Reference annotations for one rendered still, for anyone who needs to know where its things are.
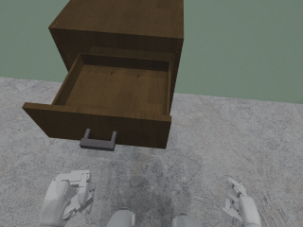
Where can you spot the robot thigh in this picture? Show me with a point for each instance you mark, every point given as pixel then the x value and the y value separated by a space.
pixel 122 218
pixel 185 221

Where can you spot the robot left thigh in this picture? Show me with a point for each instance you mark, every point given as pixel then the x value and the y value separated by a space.
pixel 122 218

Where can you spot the cabinet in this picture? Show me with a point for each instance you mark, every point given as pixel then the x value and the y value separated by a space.
pixel 149 29

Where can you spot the robot left hand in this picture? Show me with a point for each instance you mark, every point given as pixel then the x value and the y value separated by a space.
pixel 77 187

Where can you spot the robot right thigh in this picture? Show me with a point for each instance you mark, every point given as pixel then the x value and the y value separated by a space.
pixel 185 221

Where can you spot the drawer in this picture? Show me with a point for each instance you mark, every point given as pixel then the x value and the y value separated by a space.
pixel 107 93

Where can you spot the handle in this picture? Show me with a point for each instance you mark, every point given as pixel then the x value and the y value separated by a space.
pixel 98 144

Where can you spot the robot right hand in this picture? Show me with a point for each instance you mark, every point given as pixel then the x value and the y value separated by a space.
pixel 244 211

